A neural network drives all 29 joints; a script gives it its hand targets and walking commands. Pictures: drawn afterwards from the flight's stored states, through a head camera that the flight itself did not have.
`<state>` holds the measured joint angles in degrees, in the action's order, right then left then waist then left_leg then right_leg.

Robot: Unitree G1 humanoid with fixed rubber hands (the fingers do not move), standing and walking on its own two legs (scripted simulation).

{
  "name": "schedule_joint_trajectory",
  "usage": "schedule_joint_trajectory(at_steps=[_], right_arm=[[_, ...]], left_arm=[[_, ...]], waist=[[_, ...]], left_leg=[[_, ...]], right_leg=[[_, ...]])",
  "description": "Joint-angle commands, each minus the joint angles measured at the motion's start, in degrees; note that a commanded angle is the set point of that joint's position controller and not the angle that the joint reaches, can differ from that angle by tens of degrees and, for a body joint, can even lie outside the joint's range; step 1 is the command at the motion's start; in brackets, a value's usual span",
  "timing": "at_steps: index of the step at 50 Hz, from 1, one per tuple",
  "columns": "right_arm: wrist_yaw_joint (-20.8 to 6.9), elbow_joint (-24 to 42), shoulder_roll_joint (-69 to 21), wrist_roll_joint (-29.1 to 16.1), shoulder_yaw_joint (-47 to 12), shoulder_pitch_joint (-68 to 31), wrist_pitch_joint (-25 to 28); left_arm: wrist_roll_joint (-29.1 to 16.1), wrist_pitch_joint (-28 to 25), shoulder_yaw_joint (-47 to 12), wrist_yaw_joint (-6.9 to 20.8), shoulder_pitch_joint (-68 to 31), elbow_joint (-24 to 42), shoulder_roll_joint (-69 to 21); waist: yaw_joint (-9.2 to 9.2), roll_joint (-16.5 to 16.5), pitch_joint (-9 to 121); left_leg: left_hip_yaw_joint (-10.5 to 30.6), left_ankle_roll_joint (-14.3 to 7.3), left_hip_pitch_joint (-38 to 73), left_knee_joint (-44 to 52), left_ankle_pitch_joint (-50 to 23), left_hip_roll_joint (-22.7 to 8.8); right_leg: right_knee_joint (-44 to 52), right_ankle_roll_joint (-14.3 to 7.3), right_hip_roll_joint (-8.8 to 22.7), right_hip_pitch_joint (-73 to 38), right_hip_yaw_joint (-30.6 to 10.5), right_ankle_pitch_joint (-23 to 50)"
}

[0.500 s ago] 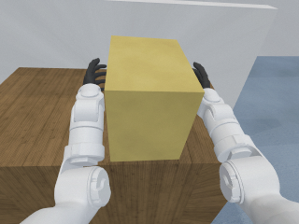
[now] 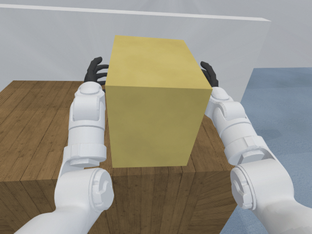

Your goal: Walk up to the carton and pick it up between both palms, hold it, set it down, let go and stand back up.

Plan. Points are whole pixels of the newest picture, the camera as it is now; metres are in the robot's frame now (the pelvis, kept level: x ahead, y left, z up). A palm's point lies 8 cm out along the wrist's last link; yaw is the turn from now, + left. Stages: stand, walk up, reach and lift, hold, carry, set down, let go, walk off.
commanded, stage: reach and lift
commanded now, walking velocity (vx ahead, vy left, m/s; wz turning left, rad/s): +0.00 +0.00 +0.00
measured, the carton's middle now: (150, 99) +0.42 +0.03 +0.20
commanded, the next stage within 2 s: hold in 0.88 s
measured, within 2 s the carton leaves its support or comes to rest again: neither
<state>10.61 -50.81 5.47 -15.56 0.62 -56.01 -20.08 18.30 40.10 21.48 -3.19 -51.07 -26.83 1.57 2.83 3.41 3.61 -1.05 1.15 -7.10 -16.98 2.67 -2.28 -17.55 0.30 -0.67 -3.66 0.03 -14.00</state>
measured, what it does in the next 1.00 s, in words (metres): stands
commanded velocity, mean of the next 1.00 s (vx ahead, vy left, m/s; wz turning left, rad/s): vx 0.00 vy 0.00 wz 0.00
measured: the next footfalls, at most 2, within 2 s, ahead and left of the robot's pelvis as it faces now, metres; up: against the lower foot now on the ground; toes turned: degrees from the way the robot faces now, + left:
none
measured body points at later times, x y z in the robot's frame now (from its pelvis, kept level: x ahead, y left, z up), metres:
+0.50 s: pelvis +0.00 +0.01 +0.00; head -0.08 +0.04 +0.44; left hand +0.40 +0.17 +0.28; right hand +0.39 -0.12 +0.27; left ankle +0.08 +0.13 -0.75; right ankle -0.04 -0.12 -0.75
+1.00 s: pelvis +0.01 +0.00 +0.00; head -0.09 +0.03 +0.44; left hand +0.40 +0.16 +0.29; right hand +0.39 -0.14 +0.29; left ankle +0.08 +0.13 -0.75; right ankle -0.04 -0.12 -0.75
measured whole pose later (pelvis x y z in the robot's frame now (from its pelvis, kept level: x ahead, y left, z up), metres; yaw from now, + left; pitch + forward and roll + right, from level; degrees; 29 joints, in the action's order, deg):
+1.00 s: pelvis +0.01 +0.00 +0.00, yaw +0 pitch -6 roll -1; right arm 15.0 -47.9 9.1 -24.2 -3.8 -60.3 -29.9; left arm 16.2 46.6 20.1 -1.7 -54.9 -27.4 4.2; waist 4.8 1.7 7.7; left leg -1.3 1.0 -8.2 -18.6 4.2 -2.4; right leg -16.2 0.5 -0.8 -3.8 -0.3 -13.8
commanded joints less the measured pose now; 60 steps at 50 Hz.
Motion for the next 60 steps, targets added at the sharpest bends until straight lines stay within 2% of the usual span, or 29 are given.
schedule_joint_trajectory(at_steps=[1, 5, 6, 7, 9, 10, 11, 13, 14, 17, 18, 21, 25, 28, 31, 33, 34, 36, 38, 39, 40, 43, 45, 46, 48, 52, 54, 55, 60], right_arm=[[-3.4, 14.7, -32.6, -3.4, -9.9, -45.4, 0.8], [-3.0, 17.6, -32.0, -6.6, -12.8, -44.3, 0.1], [-2.7, 14.8, -31.8, -6.5, -11.9, -43.7, -0.8], [-2.6, 17.5, -32.8, -6.7, -12.6, -44.9, -0.7], [-3.1, 16.3, -33.6, -6.7, -12.0, -45.9, -0.9], [-3.2, 15.8, -33.8, -7.1, -12.3, -44.7, -1.0], [-3.1, 17.4, -34.5, -7.9, -13.3, -45.9, -1.0], [-2.8, 17.5, -33.6, -7.8, -12.4, -46.3, -1.7], [-2.6, 14.9, -32.9, -7.1, -11.0, -46.3, -2.5], [-3.0, 13.7, -33.2, -7.0, -10.0, -48.5, -2.4], [-2.7, 18.0, -34.7, -8.8, -12.3, -48.3, -1.8], [-2.4, 19.5, -34.5, -9.8, -13.7, -49.4, -2.6], [-2.3, 15.6, -32.3, -8.3, -10.9, -48.4, -3.8], [-2.1, 18.8, -33.1, -11.1, -13.5, -47.2, -3.9], [-1.4, 15.9, -32.2, -10.6, -11.8, -47.7, -5.7], [-1.8, 18.3, -32.0, -11.1, -12.3, -48.4, -5.0], [-1.5, 20.8, -32.7, -12.3, -13.8, -48.5, -5.3], [-1.3, 16.2, -33.0, -12.1, -12.8, -47.6, -6.9], [-1.3, 19.8, -33.7, -13.4, -14.6, -48.4, -6.9], [-1.3, 17.1, -32.9, -12.7, -13.5, -47.8, -7.6], [-1.1, 20.0, -33.6, -13.1, -13.8, -48.3, -7.0], [-0.6, 20.8, -34.7, -14.3, -15.4, -49.3, -7.9], [-0.5, 19.5, -34.2, -14.3, -14.7, -49.7, -8.3], [-0.6, 22.4, -35.1, -14.3, -15.4, -50.9, -8.3], [-0.3, 20.9, -34.9, -15.1, -15.6, -48.2, -9.2], [-0.1, 18.3, -33.8, -14.6, -13.4, -49.8, -10.5], [0.2, 22.6, -35.4, -15.9, -15.9, -48.9, -9.9], [0.6, 21.8, -34.5, -16.4, -16.3, -49.6, -10.7], [1.2, 22.9, -33.5, -16.9, -15.8, -49.2, -11.7]], left_arm=[[-7.4, -3.2, -20.0, 8.5, -37.6, 2.3, -32.5], [-9.8, -3.0, -24.3, 7.9, -38.1, 8.3, -34.1], [-9.3, -2.6, -23.6, 8.1, -38.8, 6.8, -33.6], [-9.5, -2.8, -24.2, 8.2, -40.2, 8.5, -33.7], [-9.6, -2.9, -23.0, 8.0, -42.0, 7.0, -33.3], [-10.3, -2.8, -24.1, 7.8, -41.7, 8.0, -33.6], [-10.1, -2.7, -24.0, 7.7, -41.8, 7.7, -34.5], [-9.4, -2.1, -22.8, 7.9, -41.2, 5.8, -33.3], [-9.1, -1.9, -22.0, 8.4, -42.9, 3.3, -32.7], [-8.9, -1.9, -20.8, 8.6, -43.5, 1.1, -33.5], [-9.9, -2.3, -23.0, 8.2, -42.9, 6.3, -34.7], [-10.3, -2.0, -22.7, 8.2, -43.2, 6.8, -34.5], [-9.6, -1.2, -21.1, 8.9, -43.9, 2.9, -33.1], [-11.3, -1.2, -24.6, 8.3, -42.8, 9.6, -35.2], [-9.9, 0.0, -21.5, 9.4, -44.2, 3.5, -33.0], [-11.9, -0.8, -24.7, 8.9, -45.2, 7.0, -34.4], [-12.2, -0.4, -24.5, 8.6, -43.5, 7.3, -34.9], [-10.8, 0.4, -22.4, 9.3, -44.5, 4.6, -33.2], [-11.2, 0.6, -22.3, 9.2, -42.9, 6.4, -33.4], [-10.6, 0.9, -21.4, 9.4, -43.5, 4.4, -32.6], [-11.2, 0.4, -23.1, 9.4, -45.1, 8.8, -33.4], [-11.8, 0.8, -23.3, 9.3, -45.7, 8.8, -32.9], [-12.1, 1.2, -23.5, 9.2, -46.1, 6.9, -32.8], [-12.3, 1.2, -23.1, 9.2, -46.0, 7.3, -33.0], [-12.9, 1.3, -23.2, 9.2, -45.1, 8.5, -32.5], [-11.5, 2.3, -20.5, 10.0, -46.2, 3.1, -30.7], [-12.7, 1.9, -22.6, 9.8, -45.0, 8.6, -32.9], [-12.0, 2.7, -22.1, 9.9, -43.7, 6.5, -32.3], [-11.5, 4.1, -22.4, 10.8, -42.7, 7.8, -31.4]], waist=[[0.75, -2.8, 14.1], [2.27, -5.9, 20.2], [2.71, -5.5, 17.5], [2.63, -5.7, 18.8], [1.46, -4.9, 16.9], [2.36, -5.0, 18.5], [1.35, -5.6, 20.0], [1.54, -5.5, 17.5], [2.94, -4.0, 15.2], [1.58, -5.8, 15.2], [1.54, -6.5, 21.0], [0.94, -5.9, 22.2], [1.80, -5.1, 17.1], [2.34, -7.6, 22.7], [2.88, -5.4, 15.8], [3.30, -6.0, 19.9], [2.42, -5.8, 22.2], [3.15, -5.9, 17.1], [1.35, -4.7, 19.7], [1.92, -5.0, 17.2], [2.03, -6.4, 21.1], [2.10, -5.3, 20.9], [2.48, -5.7, 17.8], [1.59, -3.8, 20.2], [2.01, -4.1, 20.4], [2.29, -4.0, 15.4], [2.02, -5.1, 22.1], [1.97, -4.7, 20.6], [2.02, -4.2, 18.6]], left_leg=[[-0.2, -0.6, 21.8, -1.0, -1.2, 3.1], [0.8, 0.7, 25.4, -3.3, -8.8, 3.0], [0.6, 0.5, 24.6, -2.7, -7.1, 3.3], [0.8, 0.5, 24.5, -2.7, -6.3, 3.4], [0.6, 0.1, 22.9, -1.7, -2.1, 3.3], [0.8, 0.3, 23.0, -2.1, -3.2, 3.0], [0.5, 0.3, 24.2, -2.4, -4.3, 3.1], [0.8, 0.1, 23.0, -2.1, -2.7, 3.1], [0.5, -0.3, 22.1, -1.4, 0.6, 3.2], [0.5, 0.2, 20.7, -1.2, 1.4, 2.8], [0.8, 0.4, 22.9, -2.6, -3.9, 2.9], [1.0, 0.5, 24.7, -3.2, -7.2, 2.9], [0.9, 0.5, 21.9, -2.0, -1.7, 2.8], [1.2, 1.3, 24.4, -3.9, -9.0, 2.7], [0.8, 0.6, 21.8, -2.3, -2.8, 3.1], [1.2, 1.4, 22.4, -2.7, -4.5, 2.6], [1.3, 1.1, 23.3, -3.8, -7.6, 2.9], [1.0, 0.8, 22.3, -3.1, -4.5, 3.2], [1.1, 0.4, 22.1, -3.2, -5.4, 3.0], [0.8, 0.4, 21.2, -2.5, -4.0, 3.2], [1.0, 0.8, 22.5, -3.4, -7.1, 3.4], [1.4, 0.6, 22.6, -4.0, -6.8, 3.6], [1.2, 0.5, 20.9, -3.5, -3.6, 3.5], [1.2, 0.1, 21.1, -3.0, -3.7, 3.5], [1.3, 0.5, 21.7, -3.6, -5.9, 3.6], [1.1, -0.3, 18.8, -2.5, 0.1, 3.6], [1.3, 0.5, 21.3, -3.9, -6.8, 3.6], [1.3, 0.3, 21.6, -3.9, -7.6, 3.7], [1.1, 0.7, 20.8, -3.9, -7.5, 3.6]], right_leg=[[6.5, 4.9, -2.0, 18.2, 2.3, 7.2], [5.7, 4.6, -3.0, 16.0, 1.8, 12.6], [6.1, 4.8, -2.6, 17.0, 1.8, 11.0], [6.1, 4.6, -2.7, 16.7, 1.7, 10.2], [6.4, 4.2, -2.6, 18.6, 2.1, 5.8], [6.1, 4.3, -2.8, 17.7, 1.7, 7.2], [6.1, 4.1, -2.8, 17.7, 1.9, 7.2], [6.6, 4.3, -2.7, 18.0, 1.9, 6.4], [7.0, 4.5, -2.5, 18.7, 1.5, 4.0], [7.1, 3.9, -2.2, 19.4, 1.5, 3.6], [6.1, 3.7, -2.8, 17.0, 1.6, 7.7], [6.0, 4.1, -3.6, 17.0, 1.7, 9.5], [7.2, 3.9, -3.2, 18.2, 1.4, 5.1], [5.9, 3.8, -3.9, 16.4, 1.3, 11.1], [6.9, 4.4, -3.1, 17.7, 1.6, 6.3], [6.5, 3.9, -3.5, 17.4, 1.1, 7.5], [6.2, 4.1, -4.1, 16.0, 1.2, 10.1], [6.8, 4.5, -3.5, 18.1, 0.8, 7.9], [6.5, 4.5, -3.6, 16.4, 0.7, 9.6], [6.9, 4.6, -3.4, 17.8, 0.7, 7.7], [6.0, 4.8, -3.5, 16.6, 0.7, 11.1], [6.0, 4.8, -3.6, 16.1, 0.5, 11.6], [6.6, 4.8, -3.1, 18.1, 0.3, 8.5], [6.5, 5.2, -3.5, 17.2, 0.6, 9.4], [6.1, 5.3, -3.5, 16.8, 0.3, 12.0], [7.2, 5.3, -2.7, 18.8, -0.2, 7.3], [5.5, 5.3, -3.3, 15.3, 0.1, 14.7], [6.0, 5.6, -3.3, 15.5, 0.1, 15.8], [6.0, 5.8, -3.4, 15.3, -0.4, 16.3]])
